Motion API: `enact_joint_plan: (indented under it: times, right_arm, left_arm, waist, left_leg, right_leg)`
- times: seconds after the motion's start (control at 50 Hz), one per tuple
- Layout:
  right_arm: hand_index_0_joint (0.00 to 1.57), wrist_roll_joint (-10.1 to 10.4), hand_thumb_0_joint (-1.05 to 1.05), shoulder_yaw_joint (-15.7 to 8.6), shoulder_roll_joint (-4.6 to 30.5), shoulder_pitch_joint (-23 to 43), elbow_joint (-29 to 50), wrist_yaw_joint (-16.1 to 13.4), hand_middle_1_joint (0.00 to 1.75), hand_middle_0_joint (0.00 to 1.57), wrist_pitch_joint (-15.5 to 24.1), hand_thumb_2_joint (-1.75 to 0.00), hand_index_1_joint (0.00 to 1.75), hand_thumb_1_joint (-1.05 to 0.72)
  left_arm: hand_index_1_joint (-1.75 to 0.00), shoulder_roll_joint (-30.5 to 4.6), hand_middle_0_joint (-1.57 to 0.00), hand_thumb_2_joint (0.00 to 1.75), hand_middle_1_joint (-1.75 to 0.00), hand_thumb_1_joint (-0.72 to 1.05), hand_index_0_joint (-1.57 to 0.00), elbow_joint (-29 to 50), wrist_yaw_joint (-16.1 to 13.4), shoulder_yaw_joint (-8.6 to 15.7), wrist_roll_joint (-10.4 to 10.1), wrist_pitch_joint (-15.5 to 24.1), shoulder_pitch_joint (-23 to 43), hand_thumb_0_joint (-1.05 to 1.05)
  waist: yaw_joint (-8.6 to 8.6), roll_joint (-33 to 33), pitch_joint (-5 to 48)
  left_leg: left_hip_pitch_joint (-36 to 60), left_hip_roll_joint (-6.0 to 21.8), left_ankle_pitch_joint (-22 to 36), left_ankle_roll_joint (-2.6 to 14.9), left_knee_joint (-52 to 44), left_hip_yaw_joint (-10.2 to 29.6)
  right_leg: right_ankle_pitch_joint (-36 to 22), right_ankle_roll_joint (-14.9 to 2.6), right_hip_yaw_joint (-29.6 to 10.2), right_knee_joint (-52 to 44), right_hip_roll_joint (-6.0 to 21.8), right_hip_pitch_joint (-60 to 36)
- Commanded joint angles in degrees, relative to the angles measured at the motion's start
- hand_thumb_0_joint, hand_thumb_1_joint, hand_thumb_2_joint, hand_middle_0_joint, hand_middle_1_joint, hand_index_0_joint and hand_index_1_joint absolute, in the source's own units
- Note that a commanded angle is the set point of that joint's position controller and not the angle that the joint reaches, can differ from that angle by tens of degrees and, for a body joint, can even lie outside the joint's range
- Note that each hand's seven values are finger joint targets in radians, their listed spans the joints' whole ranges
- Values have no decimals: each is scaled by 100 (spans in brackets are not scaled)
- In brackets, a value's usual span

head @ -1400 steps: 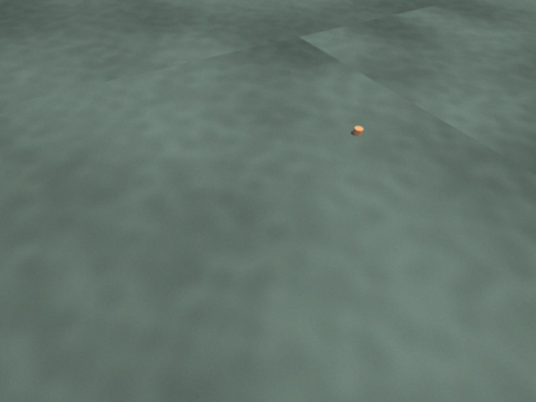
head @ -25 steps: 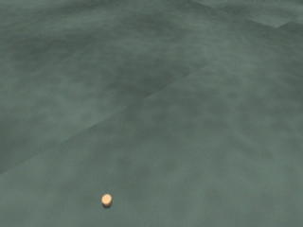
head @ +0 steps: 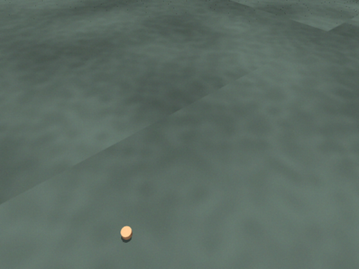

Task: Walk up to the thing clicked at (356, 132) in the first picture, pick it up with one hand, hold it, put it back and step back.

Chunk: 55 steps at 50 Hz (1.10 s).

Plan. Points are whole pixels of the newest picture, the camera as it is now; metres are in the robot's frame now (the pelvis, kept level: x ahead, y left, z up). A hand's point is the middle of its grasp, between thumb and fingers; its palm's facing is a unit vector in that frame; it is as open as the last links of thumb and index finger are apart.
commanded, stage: stand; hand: left
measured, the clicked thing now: (126, 232) +0.49 +0.25 -0.76
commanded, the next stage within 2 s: none
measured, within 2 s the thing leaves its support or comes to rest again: neither
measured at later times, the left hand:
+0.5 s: hand out of the picture +0.09 +0.25 -0.15, palm faces -0.04 -0.94 -0.34, open 7.4 cm
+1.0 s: hand out of the picture +0.08 +0.25 -0.16, palm faces -0.05 -0.94 -0.34, open 7.4 cm
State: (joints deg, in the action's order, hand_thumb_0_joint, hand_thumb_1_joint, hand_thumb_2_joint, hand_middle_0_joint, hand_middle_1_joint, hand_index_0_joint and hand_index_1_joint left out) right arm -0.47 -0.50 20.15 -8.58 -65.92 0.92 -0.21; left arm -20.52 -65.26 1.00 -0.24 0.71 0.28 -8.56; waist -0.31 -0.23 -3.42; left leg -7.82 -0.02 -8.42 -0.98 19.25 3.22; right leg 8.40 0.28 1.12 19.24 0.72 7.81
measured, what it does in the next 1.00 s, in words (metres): stands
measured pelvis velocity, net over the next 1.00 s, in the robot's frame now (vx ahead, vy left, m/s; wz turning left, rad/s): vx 0.02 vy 0.00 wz -0.01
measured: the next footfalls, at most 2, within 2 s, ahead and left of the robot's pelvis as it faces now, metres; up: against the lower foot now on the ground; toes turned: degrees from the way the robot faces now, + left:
none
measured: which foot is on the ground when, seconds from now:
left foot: down 0.00-1.00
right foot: down 0.00-1.00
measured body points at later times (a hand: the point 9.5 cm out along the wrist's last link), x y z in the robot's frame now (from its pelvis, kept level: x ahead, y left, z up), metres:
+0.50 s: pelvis +0.02 +0.00 +0.00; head +0.02 +0.00 +0.45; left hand +0.10 +0.30 -0.13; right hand +0.09 -0.31 -0.13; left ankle +0.03 +0.13 -0.75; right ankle +0.03 -0.12 -0.75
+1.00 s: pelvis +0.02 +0.00 +0.00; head +0.03 +0.00 +0.45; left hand +0.09 +0.30 -0.13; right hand +0.08 -0.30 -0.13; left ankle +0.03 +0.13 -0.75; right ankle +0.03 -0.12 -0.75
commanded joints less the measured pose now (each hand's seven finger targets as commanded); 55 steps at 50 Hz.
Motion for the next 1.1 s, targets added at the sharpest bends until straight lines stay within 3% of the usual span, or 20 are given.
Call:
enact_joint_plan:
  times: [0.0, 0.08, 0.1, 0.12, 0.16, 0.34, 0.44, 0.6, 0.64, 0.7, 0.76, 0.8, 0.86, 0.92, 0.98, 1.08]
  right_arm:
    - [20, -21, 0, -184, 1239, 286, 385, -94, 30, 20, 177, -90, 30, -90]
    - [20, -12, 0, -159, 1195, 259, 411, -97, 30, 20, 180, -90, 30, -90]
    - [20, -6, 0, -152, 1197, 242, 393, -96, 30, 20, 174, -90, 30, -90]
    - [20, -17, 0, -160, 1241, 287, 407, -105, 30, 20, 184, -90, 30, -90]
    - [20, -7, 0, -144, 1241, 249, 393, -108, 30, 20, 175, -90, 30, -90]
    - [20, 8, 0, -104, 1227, 322, 434, -131, 30, 20, 213, -90, 30, -90]
    - [20, 8, 0, -118, 1254, 379, 452, -147, 30, 20, 195, -90, 30, -90]
    - [20, 8, 0, -127, 1222, 430, 456, -138, 30, 20, 167, -90, 30, -90]
    - [20, 7, 0, -124, 1224, 394, 444, -131, 30, 20, 170, -90, 30, -90]
    - [20, 5, 0, -127, 1238, 436, 470, -122, 30, 20, 189, -90, 30, -90]
    - [20, -6, 0, -134, 1256, 475, 466, -132, 30, 20, 200, -90, 30, -90]
    - [20, -9, 0, -123, 1233, 427, 442, -127, 30, 20, 181, -90, 30, -90]
    - [20, -10, 0, -130, 1241, 399, 441, -130, 30, 20, 180, -90, 30, -90]
    - [20, 0, 0, -123, 1227, 344, 408, -126, 30, 20, 174, -90, 30, -90]
    - [20, 1, 0, -143, 1252, 388, 436, -126, 30, 20, 177, -90, 30, -90]
    - [20, 0, 0, -125, 1260, 389, 436, -132, 30, 20, 182, -90, 30, -90]
  left_arm:
    - [-30, -1243, -20, 90, -30, 90, -20, 381, -97, 248, -24, 136, 294, 0]
    - [-30, -1276, -20, 90, -30, 90, -20, 419, -105, 245, -17, 165, 314, 0]
    - [-30, -1258, -20, 90, -30, 90, -20, 406, -107, 241, -30, 156, 307, 0]
    - [-30, -1233, -20, 90, -30, 90, -20, 412, -106, 232, -18, 164, 261, 0]
    - [-30, -1229, -20, 90, -30, 90, -20, 413, -107, 230, -21, 146, 270, 0]
    - [-30, -1215, -20, 90, -30, 90, -20, 430, -120, 223, -31, 161, 340, 0]
    - [-30, -1215, -20, 90, -30, 90, -20, 432, -127, 226, -24, 166, 370, 0]
    - [-30, -1250, -20, 90, -30, 90, -20, 408, -136, 241, -23, 152, 417, 0]
    - [-30, -1254, -20, 90, -30, 90, -20, 400, -127, 247, -13, 143, 393, 0]
    - [-30, -1234, -20, 90, -30, 90, -20, 444, -125, 238, -15, 160, 412, 0]
    - [-30, -1221, -20, 90, -30, 90, -20, 462, -124, 231, -11, 160, 418, 0]
    - [-30, -1238, -20, 90, -30, 90, -20, 441, -125, 232, -13, 149, 415, 0]
    - [-30, -1251, -20, 90, -30, 90, -20, 442, -126, 232, -8, 151, 424, 0]
    - [-30, -1241, -20, 90, -30, 90, -20, 414, -123, 226, -26, 149, 354, 0]
    - [-30, -1233, -20, 90, -30, 90, -20, 442, -136, 214, -17, 166, 361, 0]
    - [-30, -1211, -20, 90, -30, 90, -20, 400, -132, 213, -27, 149, 255, 0]
  waist:
    - [36, -24, 225]
    - [17, 47, 339]
    - [18, 30, 226]
    - [40, -15, 332]
    - [32, -21, 180]
    - [34, -6, 537]
    - [31, 33, 541]
    - [36, 33, 265]
    - [29, -1, 159]
    - [35, -26, 396]
    - [54, -44, 475]
    - [42, -45, 304]
    - [24, 18, 422]
    - [37, 23, 346]
    - [30, 16, 457]
    - [81, -43, 421]
  left_leg:
    - [-213, 602, -429, 223, -464, 550]
    - [-75, 600, -31, 216, -346, 494]
    - [-163, 585, -171, 208, -372, 503]
    - [-62, 619, 20, 231, -322, 498]
    - [-157, 594, -209, 208, -389, 506]
    - [33, 685, 815, 196, -279, 451]
    - [192, 678, 862, 194, -214, 396]
    - [23, 656, 341, 168, -377, 439]
    - [-62, 639, -9, 174, -455, 450]
    - [98, 673, 361, 184, -380, 424]
    - [126, 682, 407, 172, -369, 422]
    - [-38, 643, 52, 174, -433, 420]
    - [0, 674, 308, 192, -389, 426]
    - [-2, 632, 169, 177, -406, 415]
    - [100, 652, 445, 189, -312, 414]
    - [67, 657, 453, 192, -380, 434]
  right_leg:
    - [694, -185, -671, -460, 648, 5]
    - [374, -177, -701, -443, 678, -25]
    - [578, -167, -696, -468, 657, 38]
    - [254, -168, -688, -439, 676, -24]
    - [496, -160, -675, -453, 638, 71]
    - [-650, -122, -581, -227, 675, -355]
    - [-768, -112, -574, -296, 683, -297]
    - [-158, -146, -622, -437, 673, -167]
    - [196, -138, -624, -488, 638, -53]
    - [-172, -162, -630, -415, 672, -183]
    - [-230, -155, -623, -390, 670, -206]
    - [150, -136, -630, -452, 639, -127]
    - [-162, -161, -619, -367, 663, -235]
    - [44, -162, -648, -422, 658, -145]
    - [-257, -153, -612, -393, 670, -198]
    - [-265, -143, -577, -345, 654, -229]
